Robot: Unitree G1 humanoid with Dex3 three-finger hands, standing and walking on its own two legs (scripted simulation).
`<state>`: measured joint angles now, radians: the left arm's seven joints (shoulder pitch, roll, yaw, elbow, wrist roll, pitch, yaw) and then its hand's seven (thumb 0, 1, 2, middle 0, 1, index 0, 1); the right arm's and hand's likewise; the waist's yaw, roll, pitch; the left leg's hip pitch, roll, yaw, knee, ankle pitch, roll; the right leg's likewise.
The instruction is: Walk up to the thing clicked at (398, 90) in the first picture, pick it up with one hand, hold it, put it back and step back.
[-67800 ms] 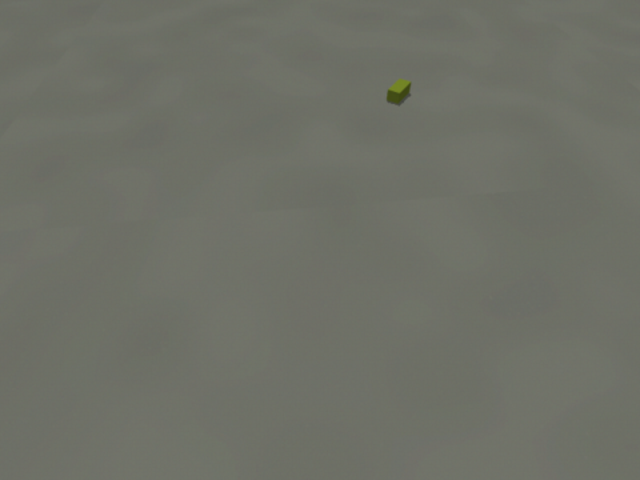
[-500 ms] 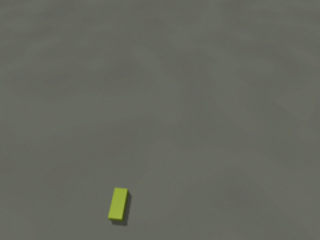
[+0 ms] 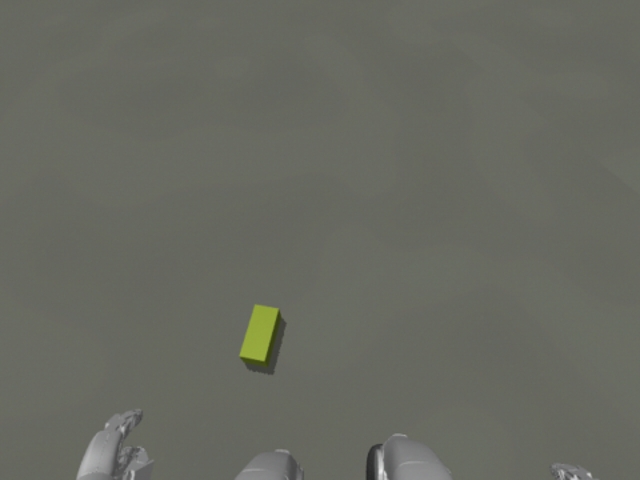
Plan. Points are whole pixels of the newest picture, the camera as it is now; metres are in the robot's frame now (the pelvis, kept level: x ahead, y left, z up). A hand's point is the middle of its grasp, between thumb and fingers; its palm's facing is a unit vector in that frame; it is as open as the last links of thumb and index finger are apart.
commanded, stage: step back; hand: left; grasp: from above
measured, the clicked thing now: (261, 335) +0.51 +0.22 -0.72
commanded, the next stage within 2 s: none
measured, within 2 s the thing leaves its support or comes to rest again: neither
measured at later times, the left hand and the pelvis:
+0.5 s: hand out of the picture -0.07 +0.28 -0.14, palm faces -0.08 -0.90 -0.43, open 7.4 cm; pelvis -0.16 +0.01 -0.01, yaw -5 degrees
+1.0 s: hand out of the picture -0.18 +0.30 -0.14, palm faces -0.02 -0.93 -0.36, open 7.4 cm; pelvis -0.32 +0.04 +0.01, yaw -1 degrees
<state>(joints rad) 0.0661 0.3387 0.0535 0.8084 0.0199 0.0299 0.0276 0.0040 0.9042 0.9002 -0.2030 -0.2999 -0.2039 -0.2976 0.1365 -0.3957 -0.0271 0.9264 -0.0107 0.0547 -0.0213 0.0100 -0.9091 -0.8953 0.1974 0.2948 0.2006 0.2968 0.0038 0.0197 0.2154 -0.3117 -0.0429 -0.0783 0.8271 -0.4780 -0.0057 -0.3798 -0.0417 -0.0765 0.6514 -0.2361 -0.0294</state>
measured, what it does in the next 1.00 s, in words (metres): walks backwards: left foot, then right foot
